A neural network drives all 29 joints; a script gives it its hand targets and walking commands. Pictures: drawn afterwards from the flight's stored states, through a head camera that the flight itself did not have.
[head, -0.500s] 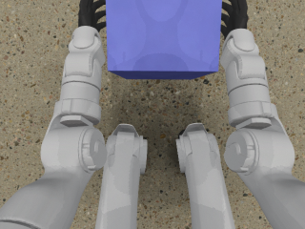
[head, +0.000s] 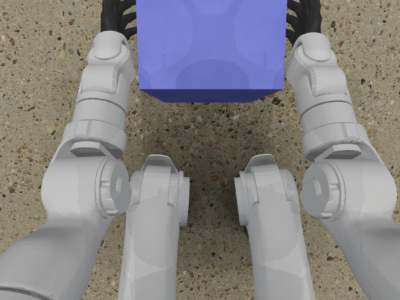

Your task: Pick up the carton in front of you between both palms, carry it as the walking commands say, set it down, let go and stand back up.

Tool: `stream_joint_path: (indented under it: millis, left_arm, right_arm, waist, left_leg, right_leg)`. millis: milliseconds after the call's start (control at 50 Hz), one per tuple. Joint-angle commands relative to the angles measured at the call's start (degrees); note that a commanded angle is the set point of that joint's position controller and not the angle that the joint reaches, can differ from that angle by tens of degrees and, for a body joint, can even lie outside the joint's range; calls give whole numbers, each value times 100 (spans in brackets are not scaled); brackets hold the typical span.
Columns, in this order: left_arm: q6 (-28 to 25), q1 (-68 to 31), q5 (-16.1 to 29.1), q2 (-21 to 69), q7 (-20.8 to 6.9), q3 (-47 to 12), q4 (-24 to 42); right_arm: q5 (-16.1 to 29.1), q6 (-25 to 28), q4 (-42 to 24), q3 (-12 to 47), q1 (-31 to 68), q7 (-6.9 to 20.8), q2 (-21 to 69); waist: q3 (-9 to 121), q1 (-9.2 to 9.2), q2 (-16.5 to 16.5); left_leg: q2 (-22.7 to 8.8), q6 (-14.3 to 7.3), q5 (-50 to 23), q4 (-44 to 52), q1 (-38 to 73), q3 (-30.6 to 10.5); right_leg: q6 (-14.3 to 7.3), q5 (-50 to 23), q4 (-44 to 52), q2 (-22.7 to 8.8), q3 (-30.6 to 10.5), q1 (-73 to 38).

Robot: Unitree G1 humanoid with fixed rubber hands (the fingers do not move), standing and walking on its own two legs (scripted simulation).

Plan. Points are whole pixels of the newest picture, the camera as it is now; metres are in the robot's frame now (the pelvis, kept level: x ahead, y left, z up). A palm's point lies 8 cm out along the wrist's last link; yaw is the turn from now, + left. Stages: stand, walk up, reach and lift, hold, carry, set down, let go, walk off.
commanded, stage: set down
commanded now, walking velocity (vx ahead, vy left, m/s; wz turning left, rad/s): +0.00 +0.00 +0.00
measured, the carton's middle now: (208, 44) +0.52 +0.01 -0.24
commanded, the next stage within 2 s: none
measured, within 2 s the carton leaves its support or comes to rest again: rests again in 0.76 s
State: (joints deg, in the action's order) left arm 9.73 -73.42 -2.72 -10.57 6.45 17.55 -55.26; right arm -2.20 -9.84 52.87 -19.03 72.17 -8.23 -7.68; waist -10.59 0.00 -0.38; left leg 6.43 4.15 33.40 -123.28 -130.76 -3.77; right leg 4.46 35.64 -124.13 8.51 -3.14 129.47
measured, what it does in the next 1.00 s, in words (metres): stands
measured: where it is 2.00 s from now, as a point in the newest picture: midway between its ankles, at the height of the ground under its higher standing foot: (208, 216)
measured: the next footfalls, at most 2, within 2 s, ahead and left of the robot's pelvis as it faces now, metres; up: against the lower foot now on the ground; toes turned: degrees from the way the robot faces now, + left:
none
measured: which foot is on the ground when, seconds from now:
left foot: down 0.00-1.00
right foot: down 0.00-1.00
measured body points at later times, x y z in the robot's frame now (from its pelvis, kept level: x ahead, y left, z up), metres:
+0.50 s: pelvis -0.01 +0.00 -0.01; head +0.35 +0.01 +0.26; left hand +0.53 +0.16 -0.18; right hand +0.53 -0.15 -0.18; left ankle +0.10 +0.13 -0.35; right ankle +0.10 -0.12 -0.35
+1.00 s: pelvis -0.01 +0.00 -0.02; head +0.36 +0.01 +0.24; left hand +0.52 +0.21 -0.21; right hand +0.52 -0.19 -0.21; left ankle +0.10 +0.12 -0.35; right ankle +0.10 -0.12 -0.35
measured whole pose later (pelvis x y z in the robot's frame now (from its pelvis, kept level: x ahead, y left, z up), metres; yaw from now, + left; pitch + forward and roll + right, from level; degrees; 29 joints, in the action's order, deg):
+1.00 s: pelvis -0.01 +0.00 -0.02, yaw +0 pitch +35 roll +0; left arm 0.8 -78.2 10.0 -22.4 4.6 7.6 -65.4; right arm 10.2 -1.0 63.8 -8.0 77.3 -5.3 -19.8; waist -21.5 0.2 -0.5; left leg 2.8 1.9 33.1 -127.0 -129.3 -1.6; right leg 2.6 34.9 -127.7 4.4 -1.3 128.1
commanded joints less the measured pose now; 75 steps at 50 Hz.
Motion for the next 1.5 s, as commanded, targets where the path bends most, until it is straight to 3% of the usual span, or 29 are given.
stream_joint_path:
  millis: [0,220,520,660,720,780,800,920,1020,1120,1180,1300,1480]
  left_arm:
    - [-209,-3366,424,4922,-1498,-1998,502]
    - [-313,-3306,311,4527,-1491,-1741,87]
    - [-195,-2825,-216,3633,-1605,-973,-590]
    - [-249,-2723,-295,3058,-1539,-826,-636]
    - [-394,-2401,-295,1679,-1230,-460,-739]
    - [-730,-1664,-156,-1349,-400,26,-747]
    - [-807,-1736,113,-1582,-261,-112,-716]
    - [-1059,-2164,1268,-1616,-178,-1023,-419]
    - [-996,-1856,1672,-1811,-151,-1247,-54]
    - [-769,-1505,1526,-1882,-47,-1071,640]
    - [-527,-1311,1271,-1863,-23,-841,994]
    - [-447,-960,917,-1423,-153,-532,494]
    - [-456,-809,713,-1386,-246,-381,703]
  right_arm:
    - [429,203,-500,2156,3525,1534,4869]
    - [328,308,-117,1882,3588,1584,4451]
    - [-268,191,615,1035,3023,1694,3521]
    - [-366,233,689,815,2857,1605,2969]
    - [-390,375,791,469,2478,1297,1640]
    - [-167,716,736,48,1686,493,-1377]
    - [62,783,742,112,1763,360,-1653]
    - [1267,1036,560,1134,2053,293,-1653]
    - [1596,992,66,1325,1801,227,-1904]
    - [1509,752,-665,1203,1441,101,-1902]
    - [1330,514,-1021,1029,1242,53,-1799]
    - [906,422,-540,670,848,162,-1390]
    - [682,439,-734,488,742,243,-1373]
  waist:
    - [5805,-16,15]
    - [5018,-51,-2]
    - [3613,-26,-6]
    - [3566,-36,-11]
    - [3756,-24,1]
    - [4202,-29,12]
    - [4415,-38,43]
    - [5345,12,138]
    - [6620,49,89]
    - [7804,19,121]
    - [7815,-29,126]
    - [6193,15,79]
    - [6938,29,121]
  left_leg:
    - [147,-307,-2067,733,2854,731]
    - [130,-383,-1878,624,2646,636]
    - [72,-465,-1110,725,1977,517]
    - [-21,-396,-1051,700,2111,545]
    - [-141,-277,-1069,693,2382,613]
    - [-264,-172,-1213,681,2890,612]
    - [-294,-176,-1360,656,2975,575]
    - [-480,-222,-2227,406,3330,416]
    - [-499,-233,-2487,425,3951,508]
    - [-376,-254,-2309,759,4635,686]
    - [-305,-296,-2042,1141,4667,769]
    - [-301,-316,-1481,1819,3663,711]
    - [-248,-233,-1719,2666,4277,741]
  right_leg:
    - [-246,-2112,916,78,704,-2470]
    - [-297,-1873,768,62,657,-2127]
    - [-424,-1150,860,-9,549,-1608]
    - [-355,-1102,848,-66,553,-1785]
    - [-235,-1112,847,-161,602,-2013]
    - [-93,-1227,813,-360,604,-2351]
    - [-84,-1349,787,-409,593,-2436]
    - [-145,-2220,562,-578,467,-2617]
    - [-175,-2508,591,-596,540,-3355]
    - [-203,-2361,938,-499,726,-3976]
    - [-223,-2089,1310,-420,802,-4051]
    - [-210,-1608,1988,-420,708,-3277]
    - [-187,-1856,2796,-384,743,-3814]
